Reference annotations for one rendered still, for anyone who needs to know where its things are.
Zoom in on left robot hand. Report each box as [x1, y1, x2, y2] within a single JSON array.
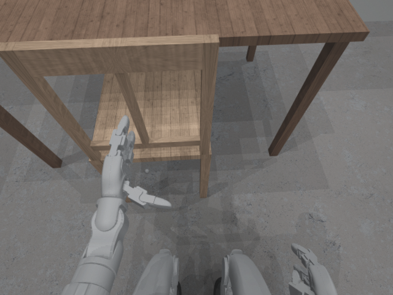
[[101, 115, 172, 210]]

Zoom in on right robot hand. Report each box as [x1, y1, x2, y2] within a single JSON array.
[[289, 243, 338, 295]]

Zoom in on right robot thigh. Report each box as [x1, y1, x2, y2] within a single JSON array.
[[222, 254, 271, 295]]

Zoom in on table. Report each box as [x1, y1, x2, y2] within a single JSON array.
[[0, 0, 370, 168]]

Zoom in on chair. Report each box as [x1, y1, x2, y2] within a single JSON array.
[[0, 34, 219, 203]]

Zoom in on robot left forearm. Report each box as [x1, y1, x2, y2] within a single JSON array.
[[60, 196, 129, 295]]

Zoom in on right robot shin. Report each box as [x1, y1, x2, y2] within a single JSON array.
[[220, 250, 243, 295]]

